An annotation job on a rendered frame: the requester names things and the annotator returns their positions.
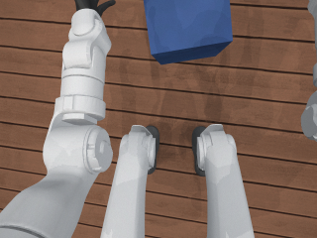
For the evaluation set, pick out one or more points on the right robot thigh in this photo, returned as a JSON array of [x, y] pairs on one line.
[[228, 214]]

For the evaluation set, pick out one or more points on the left robot shin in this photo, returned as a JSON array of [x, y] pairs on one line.
[[134, 128]]

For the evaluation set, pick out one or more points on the left robot upper arm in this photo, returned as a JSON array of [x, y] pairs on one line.
[[74, 157]]

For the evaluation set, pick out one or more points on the robot left forearm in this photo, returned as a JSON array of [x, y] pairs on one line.
[[83, 73]]

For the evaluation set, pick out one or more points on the carton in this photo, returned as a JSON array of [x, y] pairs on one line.
[[182, 30]]

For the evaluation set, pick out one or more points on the robot left hand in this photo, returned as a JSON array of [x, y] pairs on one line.
[[92, 4]]

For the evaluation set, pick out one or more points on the robot right forearm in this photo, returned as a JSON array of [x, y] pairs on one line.
[[312, 8]]

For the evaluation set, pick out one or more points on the right robot upper arm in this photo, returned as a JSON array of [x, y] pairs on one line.
[[309, 118]]

